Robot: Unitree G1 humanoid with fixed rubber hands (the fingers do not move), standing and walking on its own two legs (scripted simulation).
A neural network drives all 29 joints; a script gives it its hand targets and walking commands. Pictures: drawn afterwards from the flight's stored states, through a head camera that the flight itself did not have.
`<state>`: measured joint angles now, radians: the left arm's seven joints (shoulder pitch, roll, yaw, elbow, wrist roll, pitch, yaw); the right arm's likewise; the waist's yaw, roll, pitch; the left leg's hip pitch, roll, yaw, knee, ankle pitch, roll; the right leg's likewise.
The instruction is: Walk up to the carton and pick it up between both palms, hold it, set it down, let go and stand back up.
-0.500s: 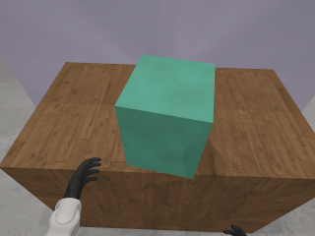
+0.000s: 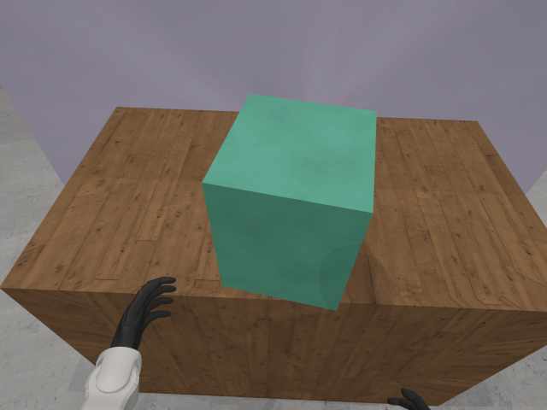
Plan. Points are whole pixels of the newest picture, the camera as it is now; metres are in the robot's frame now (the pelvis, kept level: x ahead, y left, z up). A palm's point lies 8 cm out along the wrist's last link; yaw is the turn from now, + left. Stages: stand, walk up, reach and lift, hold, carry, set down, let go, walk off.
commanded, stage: stand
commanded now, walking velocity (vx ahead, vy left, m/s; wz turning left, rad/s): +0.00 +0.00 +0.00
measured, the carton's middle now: (294, 204) +0.41 -0.01 +0.07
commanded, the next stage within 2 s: none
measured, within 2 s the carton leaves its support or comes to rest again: neither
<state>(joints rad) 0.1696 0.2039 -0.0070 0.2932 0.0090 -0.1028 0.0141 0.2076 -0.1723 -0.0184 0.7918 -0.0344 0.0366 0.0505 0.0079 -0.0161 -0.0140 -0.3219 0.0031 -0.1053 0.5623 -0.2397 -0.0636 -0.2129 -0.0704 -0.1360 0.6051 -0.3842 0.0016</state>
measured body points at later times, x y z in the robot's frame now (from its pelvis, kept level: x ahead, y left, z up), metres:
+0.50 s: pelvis +0.00 +0.01 +0.00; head +0.04 +0.02 +0.45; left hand +0.02 +0.24 -0.15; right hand +0.09 -0.23 -0.13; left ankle +0.04 +0.16 -0.73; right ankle -0.04 -0.11 -0.73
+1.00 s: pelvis +0.00 +0.02 +0.01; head +0.02 +0.03 +0.46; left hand -0.02 +0.24 -0.16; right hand +0.04 -0.21 -0.14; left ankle +0.04 +0.16 -0.73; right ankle -0.04 -0.11 -0.73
